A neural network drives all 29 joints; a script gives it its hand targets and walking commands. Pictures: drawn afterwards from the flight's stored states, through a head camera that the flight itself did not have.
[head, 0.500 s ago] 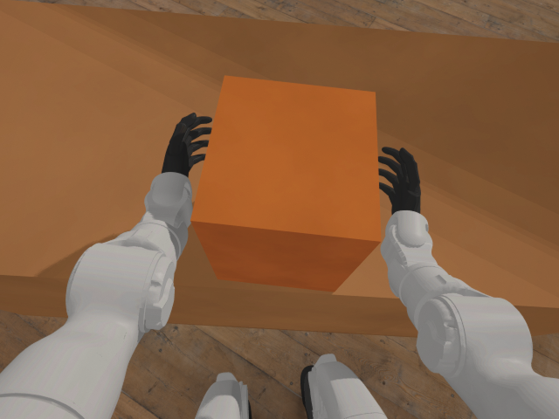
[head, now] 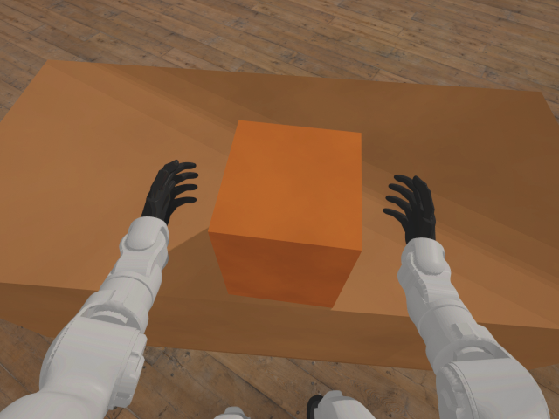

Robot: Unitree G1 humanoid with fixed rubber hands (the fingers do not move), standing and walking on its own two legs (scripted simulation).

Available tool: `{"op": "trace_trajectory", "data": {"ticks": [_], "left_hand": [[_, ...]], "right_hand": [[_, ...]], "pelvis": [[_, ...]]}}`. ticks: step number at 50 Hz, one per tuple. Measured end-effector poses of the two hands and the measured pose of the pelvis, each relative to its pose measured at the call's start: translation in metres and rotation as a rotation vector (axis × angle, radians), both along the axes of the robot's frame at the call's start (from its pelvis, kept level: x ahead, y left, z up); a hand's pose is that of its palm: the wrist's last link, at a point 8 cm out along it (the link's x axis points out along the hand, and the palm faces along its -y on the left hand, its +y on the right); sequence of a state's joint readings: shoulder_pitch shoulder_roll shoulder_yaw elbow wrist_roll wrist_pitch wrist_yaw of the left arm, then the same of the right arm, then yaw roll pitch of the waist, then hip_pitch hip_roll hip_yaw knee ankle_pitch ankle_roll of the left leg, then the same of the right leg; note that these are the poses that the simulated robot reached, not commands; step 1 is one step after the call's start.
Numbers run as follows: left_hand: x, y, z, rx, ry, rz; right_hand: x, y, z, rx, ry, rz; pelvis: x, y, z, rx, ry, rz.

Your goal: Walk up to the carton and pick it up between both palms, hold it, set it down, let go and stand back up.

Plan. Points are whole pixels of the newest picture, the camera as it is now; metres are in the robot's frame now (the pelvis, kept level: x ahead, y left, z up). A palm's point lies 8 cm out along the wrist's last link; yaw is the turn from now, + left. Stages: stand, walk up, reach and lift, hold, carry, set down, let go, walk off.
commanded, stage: set down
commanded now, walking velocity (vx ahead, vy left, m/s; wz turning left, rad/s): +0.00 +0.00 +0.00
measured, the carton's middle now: (288, 220) +0.43 -0.03 -0.05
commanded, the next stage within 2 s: none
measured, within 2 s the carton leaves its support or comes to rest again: neither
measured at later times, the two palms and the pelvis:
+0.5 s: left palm (149, 235) +0.38 +0.19 +0.01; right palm (415, 245) +0.33 -0.20 +0.02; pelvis +0.00 -0.01 +0.01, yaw +1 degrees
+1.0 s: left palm (136, 244) +0.36 +0.20 +0.03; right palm (420, 263) +0.30 -0.20 +0.02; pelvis +0.03 +0.00 +0.03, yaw +0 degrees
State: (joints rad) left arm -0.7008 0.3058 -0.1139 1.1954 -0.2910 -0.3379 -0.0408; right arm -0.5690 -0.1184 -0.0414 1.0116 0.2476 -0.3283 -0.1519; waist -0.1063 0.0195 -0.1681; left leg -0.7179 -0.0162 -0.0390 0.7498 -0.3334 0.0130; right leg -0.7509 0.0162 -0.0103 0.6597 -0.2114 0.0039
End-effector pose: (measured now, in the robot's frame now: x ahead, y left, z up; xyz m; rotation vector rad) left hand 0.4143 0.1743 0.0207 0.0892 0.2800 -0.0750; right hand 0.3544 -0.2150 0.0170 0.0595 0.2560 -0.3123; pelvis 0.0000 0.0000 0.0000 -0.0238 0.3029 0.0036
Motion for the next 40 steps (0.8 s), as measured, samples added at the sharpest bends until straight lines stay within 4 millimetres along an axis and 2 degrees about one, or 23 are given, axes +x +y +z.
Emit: {"op": "trace_trajectory", "data": {"ticks": [4, 8, 17, 21, 29, 40], "left_hand": [[-0.007, 0.002, 0.013, 0.000, 0.005, 0.005], [-0.016, 0.001, 0.017, -0.004, 0.019, 0.001], [-0.036, 0.006, 0.000, -0.026, 0.046, 0.028], [-0.038, 0.011, -0.007, -0.034, 0.045, 0.049], [-0.036, 0.012, -0.005, -0.034, 0.043, 0.017], [-0.043, 0.019, 0.007, -0.022, 0.031, 0.002]], "right_hand": [[-0.008, 0.003, 0.010, 0.004, -0.007, -0.004], [-0.016, 0.007, 0.014, 0.004, 0.003, -0.006], [-0.033, 0.012, 0.004, 0.000, 0.038, -0.004], [-0.030, 0.012, 0.001, -0.002, 0.041, 0.001], [-0.025, 0.014, 0.008, -0.010, 0.008, -0.017], [-0.039, 0.018, 0.009, -0.018, -0.001, -0.007]], "pelvis": [[-0.002, -0.001, 0.004, 0.010, -0.059, 0.001], [-0.003, -0.002, 0.008, 0.013, -0.109, 0.002], [0.000, -0.006, 0.009, 0.012, -0.155, 0.003], [0.002, -0.007, 0.006, 0.011, -0.144, 0.009], [0.010, -0.008, 0.012, 0.000, -0.160, 0.012], [0.022, -0.006, 0.023, -0.007, -0.213, 0.005]]}}
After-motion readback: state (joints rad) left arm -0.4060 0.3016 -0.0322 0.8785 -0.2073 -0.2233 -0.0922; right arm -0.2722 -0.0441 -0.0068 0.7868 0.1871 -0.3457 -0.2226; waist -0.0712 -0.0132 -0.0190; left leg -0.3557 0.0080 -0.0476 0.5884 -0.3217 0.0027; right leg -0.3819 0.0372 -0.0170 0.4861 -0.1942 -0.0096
